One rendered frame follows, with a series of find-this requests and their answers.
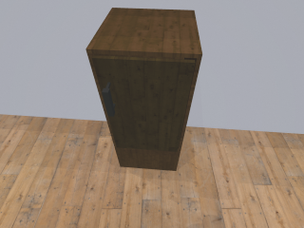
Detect cupboard door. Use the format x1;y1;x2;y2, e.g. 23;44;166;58
92;55;196;152

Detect handle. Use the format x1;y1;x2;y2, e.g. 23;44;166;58
102;82;115;117

